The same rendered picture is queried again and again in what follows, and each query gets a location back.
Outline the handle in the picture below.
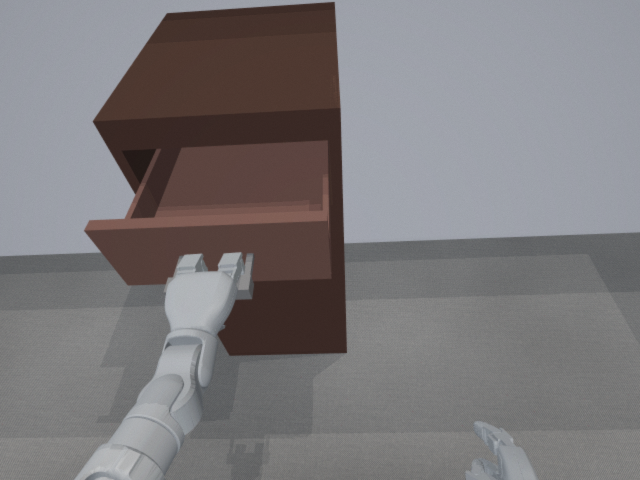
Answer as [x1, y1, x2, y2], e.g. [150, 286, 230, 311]
[163, 253, 255, 300]

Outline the drawer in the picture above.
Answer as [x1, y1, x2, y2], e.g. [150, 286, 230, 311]
[84, 140, 332, 286]

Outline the left robot forearm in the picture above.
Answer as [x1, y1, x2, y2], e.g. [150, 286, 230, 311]
[74, 328, 218, 480]

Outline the left robot hand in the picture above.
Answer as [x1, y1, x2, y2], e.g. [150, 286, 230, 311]
[165, 252, 245, 337]

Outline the right robot hand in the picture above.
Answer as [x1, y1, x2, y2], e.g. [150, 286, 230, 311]
[465, 421, 539, 480]

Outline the cabinet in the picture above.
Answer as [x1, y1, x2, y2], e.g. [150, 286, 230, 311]
[93, 2, 347, 356]

